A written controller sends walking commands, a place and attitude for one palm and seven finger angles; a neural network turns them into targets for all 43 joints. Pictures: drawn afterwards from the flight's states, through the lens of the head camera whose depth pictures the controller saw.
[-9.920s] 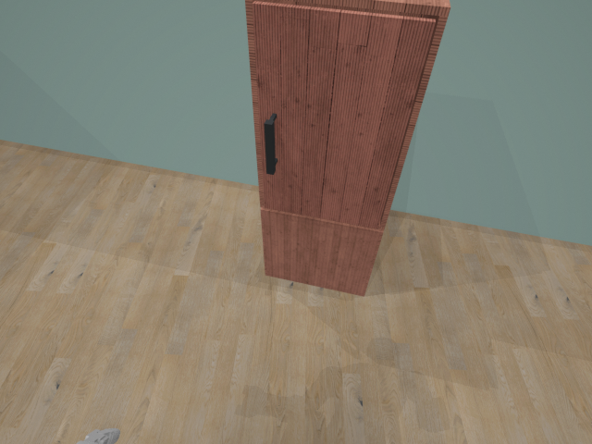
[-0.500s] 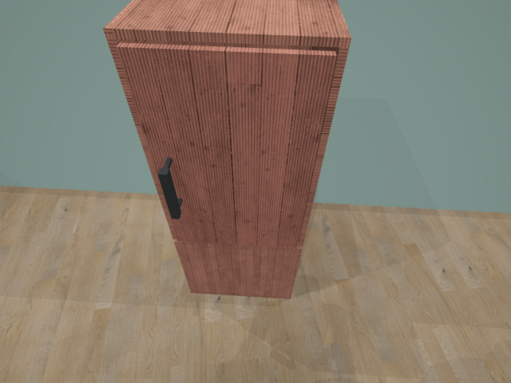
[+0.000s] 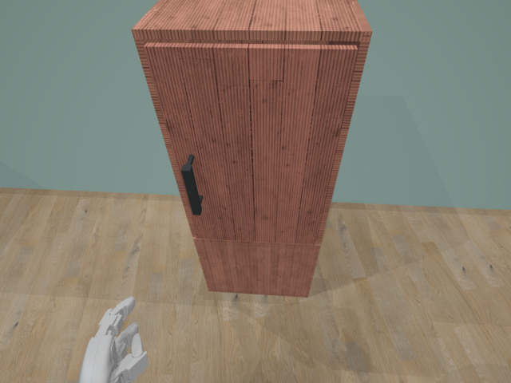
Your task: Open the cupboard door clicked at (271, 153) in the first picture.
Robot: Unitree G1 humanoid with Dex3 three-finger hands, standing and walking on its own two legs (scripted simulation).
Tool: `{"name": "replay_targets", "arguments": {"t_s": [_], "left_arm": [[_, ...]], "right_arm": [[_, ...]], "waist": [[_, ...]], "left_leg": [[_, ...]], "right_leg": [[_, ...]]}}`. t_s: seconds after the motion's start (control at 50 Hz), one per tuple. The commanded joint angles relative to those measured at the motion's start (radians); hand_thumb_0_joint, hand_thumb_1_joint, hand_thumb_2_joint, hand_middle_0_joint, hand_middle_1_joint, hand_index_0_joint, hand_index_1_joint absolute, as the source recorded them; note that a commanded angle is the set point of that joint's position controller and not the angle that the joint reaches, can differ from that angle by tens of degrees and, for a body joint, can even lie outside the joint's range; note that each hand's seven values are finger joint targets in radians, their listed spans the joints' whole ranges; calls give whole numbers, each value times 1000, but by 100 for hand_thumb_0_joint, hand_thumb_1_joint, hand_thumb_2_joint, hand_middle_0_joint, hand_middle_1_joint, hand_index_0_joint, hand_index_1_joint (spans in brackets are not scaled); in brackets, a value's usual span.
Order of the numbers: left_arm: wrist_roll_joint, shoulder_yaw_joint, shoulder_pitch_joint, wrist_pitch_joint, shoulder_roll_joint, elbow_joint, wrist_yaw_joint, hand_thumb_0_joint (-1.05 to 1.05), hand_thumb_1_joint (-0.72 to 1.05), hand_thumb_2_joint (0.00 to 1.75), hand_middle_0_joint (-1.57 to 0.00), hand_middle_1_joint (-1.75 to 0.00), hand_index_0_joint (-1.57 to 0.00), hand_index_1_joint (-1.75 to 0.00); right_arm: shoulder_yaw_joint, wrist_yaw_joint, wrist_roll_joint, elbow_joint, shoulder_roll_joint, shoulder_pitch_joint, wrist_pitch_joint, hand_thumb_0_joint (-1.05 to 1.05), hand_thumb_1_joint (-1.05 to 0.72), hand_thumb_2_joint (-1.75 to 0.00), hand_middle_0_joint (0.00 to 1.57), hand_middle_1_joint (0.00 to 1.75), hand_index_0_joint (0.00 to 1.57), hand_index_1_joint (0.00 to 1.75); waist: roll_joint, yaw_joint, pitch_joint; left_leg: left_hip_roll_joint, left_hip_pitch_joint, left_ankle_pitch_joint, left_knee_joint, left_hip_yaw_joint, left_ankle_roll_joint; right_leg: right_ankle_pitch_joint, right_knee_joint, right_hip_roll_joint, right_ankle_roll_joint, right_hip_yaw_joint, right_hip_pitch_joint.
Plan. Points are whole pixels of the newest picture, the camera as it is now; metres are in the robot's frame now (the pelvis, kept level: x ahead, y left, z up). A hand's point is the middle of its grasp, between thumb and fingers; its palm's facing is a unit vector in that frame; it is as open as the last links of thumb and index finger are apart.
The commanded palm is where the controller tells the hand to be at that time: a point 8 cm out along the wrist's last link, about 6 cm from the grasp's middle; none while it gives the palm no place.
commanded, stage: raise the hand with hooked fingers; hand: left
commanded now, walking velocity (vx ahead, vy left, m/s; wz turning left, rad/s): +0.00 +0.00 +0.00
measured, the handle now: (194, 185) +0.57 +0.16 -0.06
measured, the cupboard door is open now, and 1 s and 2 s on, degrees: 0 0 0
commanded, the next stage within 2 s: move the hooked fingers beside the handle in 1.92 s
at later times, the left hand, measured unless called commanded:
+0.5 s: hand (160, 354) +0.19 +0.16 -0.04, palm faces -0.13 -0.99 -0.10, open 10.2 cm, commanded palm +0.17 +0.23 -0.06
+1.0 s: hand (135, 328) +0.23 +0.21 -0.06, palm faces -0.09 -1.00 -0.04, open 13.0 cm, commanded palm +0.22 +0.28 -0.05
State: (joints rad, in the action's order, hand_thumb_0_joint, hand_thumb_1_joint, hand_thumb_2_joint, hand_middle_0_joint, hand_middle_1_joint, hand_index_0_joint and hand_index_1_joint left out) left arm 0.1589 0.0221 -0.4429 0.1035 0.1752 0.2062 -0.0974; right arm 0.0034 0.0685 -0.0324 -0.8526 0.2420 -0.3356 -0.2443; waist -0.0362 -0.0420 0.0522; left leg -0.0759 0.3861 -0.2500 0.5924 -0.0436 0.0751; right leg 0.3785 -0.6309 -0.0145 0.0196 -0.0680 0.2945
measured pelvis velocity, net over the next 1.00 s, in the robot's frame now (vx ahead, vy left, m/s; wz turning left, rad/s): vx -0.03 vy -0.01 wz -0.05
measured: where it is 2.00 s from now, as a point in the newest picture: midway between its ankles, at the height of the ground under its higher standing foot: outside the picture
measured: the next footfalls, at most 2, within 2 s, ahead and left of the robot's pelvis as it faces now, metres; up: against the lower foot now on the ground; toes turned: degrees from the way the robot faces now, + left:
none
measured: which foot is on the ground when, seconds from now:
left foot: down 0.00-1.00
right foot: down 0.00-1.00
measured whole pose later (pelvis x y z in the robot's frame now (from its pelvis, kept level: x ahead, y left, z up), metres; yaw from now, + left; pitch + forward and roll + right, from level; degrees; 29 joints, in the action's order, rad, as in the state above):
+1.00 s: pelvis -0.03 -0.01 -0.09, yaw -3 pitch +18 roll -4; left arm 0.35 0.30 -0.23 0.45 0.34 0.20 0.42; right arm -0.02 0.07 -0.04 -0.56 0.27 -0.23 -0.20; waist -0.01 -0.03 0.15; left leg 0.02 1.06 -0.47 1.22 -0.02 0.07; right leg 0.56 -1.17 0.06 0.05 -0.11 0.93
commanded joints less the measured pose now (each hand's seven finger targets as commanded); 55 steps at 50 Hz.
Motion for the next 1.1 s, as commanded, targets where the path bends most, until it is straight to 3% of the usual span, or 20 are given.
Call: {"name": "replay_targets", "arguments": {"t_s": [0.0, 0.02, 0.06, 0.1, 0.16, 0.24, 0.26, 0.32, 0.38, 0.44, 0.5, 0.56, 0.64, 0.68, 0.74, 0.8, 0.86, 0.94, 1.0, 1.08], "left_arm": [[32, 35, -61, 254, -32, 56, 145, 0, 67, 80, -22, -45, -22, -45], [54, 59, -133, 322, -24, 59, 205, 0, 64, 79, -22, -47, -22, -47], [81, 134, -253, 434, 36, 70, 335, 0, 60, 77, -22, -50, -22, -50], [99, 202, -181, 520, 122, 20, 449, 0, 55, 75, -22, -53, -22, -53], [114, 296, -102, 511, 217, -149, 459, 0, 48, 72, -23, -57, -23, -57], [153, 271, 123, 542, 201, -468, 392, 0, 39, 68, -24, -63, -24, -63], [151, 242, 215, 566, 208, -561, 381, 0, 36, 67, -24, -64, -24, -64], [133, 141, 243, 612, 155, -573, 388, 0, 29, 64, -24, -69, -24, -69], [128, 116, 245, 556, 183, -418, 463, 0, 22, 61, -25, -74, -25, -74], [132, 184, 183, 398, 244, -245, 528, 0, 15, 58, -25, -78, -25, -78], [192, 326, 112, 239, 312, -239, 536, 0, 8, 55, -26, -82, -26, -82], [246, 445, 77, 221, 323, -296, 459, 0, 1, 52, -26, -87, -26, -87], [202, 394, 145, 368, 271, -325, 374, 0, -8, 48, -27, -93, -27, -93], [170, 327, 199, 427, 255, -255, 394, 0, -13, 46, -27, -96, -27, -96], [167, 270, 216, 459, 237, -137, 472, 0, -20, 43, -28, -100, -28, -100], [209, 316, 253, 439, 305, -133, 547, 0, -27, 40, -28, -105, -28, -105], [232, 416, 300, 423, 409, -202, 549, 0, -34, 37, -29, -110, -29, -110], [235, 451, 279, 444, 395, -254, 483, 0, -43, 33, -29, -115, -29, -115], [215, 409, 295, 429, 350, -168, 467, 0, -50, 30, -30, -120, -30, -120], [196, 364, 359, 360, 346, -40, 531, 0, -50, 30, -30, -120, -30, -120]], "right_arm": [[-68, -20, 28, 260, 147, 170, -63, 0, -90, -90, 20, 30, 20, 30], [-79, -31, 34, 291, 142, 190, -61, 0, -90, -90, 20, 30, 20, 30], [-101, -69, 30, 355, 141, 212, -48, 0, -90, -90, 20, 30, 20, 30], [-112, -88, 25, 417, 146, 251, -33, 0, -90, -90, 20, 30, 20, 30], [-112, -85, 24, 490, 139, 257, 5, 0, -90, -90, 20, 30, 20, 30], [-93, -60, 27, 514, 113, 203, 26, 0, -90, -90, 20, 30, 20, 30], [-87, -50, 34, 505, 119, 185, 26, 0, -90, -90, 20, 30, 20, 30], [-76, -25, 35, 460, 121, 170, 5, 0, -90, -90, 20, 30, 20, 30], [-59, -8, 21, 430, 146, 165, -9, 0, -90, -90, 20, 30, 20, 30], [-54, 5, -4, 443, 154, 170, 2, 0, -90, -90, 20, 30, 20, 30], [-54, 12, -20, 487, 140, 196, 35, 0, -90, -90, 20, 30, 20, 30], [-50, 13, -12, 492, 99, 215, 52, 0, -90, -90, 20, 30, 20, 30], [-58, -5, 2, 431, 90, 182, 39, 0, -90, -90, 20, 30, 20, 30], [-59, -11, 8, 410, 110, 164, 32, 0, -90, -90, 20, 30, 20, 30], [-65, -9, -3, 399, 145, 134, 16, 0, -90, -90, 20, 30, 20, 30], [-72, 3, -19, 418, 173, 116, 3, 0, -90, -90, 20, 30, 20, 30], [-72, 12, -19, 430, 180, 106, -2, 0, -90, -90, 20, 30, 20, 30], [-66, 0, -8, 430, 161, 117, -3, 0, -90, -90, 20, 30, 20, 30], [-63, -13, -1, 425, 171, 115, 10, 0, -90, -90, 20, 30, 20, 30], [-59, -11, -9, 443, 201, 93, 27, 0, -90, -90, 20, 30, 20, 30]], "waist": [[334, 36, -43], [369, 67, 13], [241, 128, 107], [108, 117, 195], [-76, 150, 285], [-184, 66, 360], [-145, 28, 365], [-129, -29, 322], [-56, -59, 263], [21, -11, 289], [42, 78, 425], [69, 119, 485], [7, 65, 354], [12, 22, 284], [31, -10, 251], [7, 8, 316], [-51, 42, 402], [-121, 65, 415], [-123, 36, 345], [-56, 4, 303]], "left_leg": [[76, 180, -103, 123, 128, -64], [71, 229, -70, 178, 106, -67], [52, 274, 19, 261, 72, -87], [45, 319, 61, 358, 61, -88], [51, 359, 47, 403, 48, -76], [79, 301, 3, 459, 83, -48], [88, 313, -9, 484, 107, -43], [100, 342, -70, 528, 127, -32], [101, 451, -148, 565, 134, -25], [92, 524, -167, 547, 115, -23], [74, 487, -66, 509, 88, -26], [82, 481, 16, 505, 95, -35], [98, 473, 7, 484, 97, -43], [99, 498, -36, 506, 102, -39], [96, 516, -110, 511, 104, -32], [93, 482, -113, 494, 101, -27], [98, 395, -50, 463, 110, -29], [104, 285, 21, 414, 132, -48], [109, 289, -25, 400, 157, -62], [111, 323, -105, 387, 173, -59]], "right_leg": [[95, -73, 31, 10, -40, 420], [81, -118, 34, 12, -28, 434], [-40, -217, 31, 30, 3, 394], [-132, -312, 24, 34, 29, 416], [-117, -390, 34, 41, 58, 449], [-55, -382, 48, 27, 73, 547], [-43, -401, 60, 23, 72, 586], [47, -383, 64, 21, 80, 682], [121, -362, 65, 12, 96, 706], [171, -317, 52, 1, 128, 613], [60, -297, 34, -10, 147, 412], [-114, -314, 19, -35, 160, 307], [-96, -346, 32, -20, 109, 448], [-27, -359, 40, -16, 104, 546], [107, -337, 42, -10, 108, 616], [136, -310, 37, -7, 127, 578], [65, -343, 52, 7, 88, 546], [0, -375, 61, 20, 24, 568], [32, -384, 64, 18, 1, 643], [60, -371, 67, 14, -4, 673]]}}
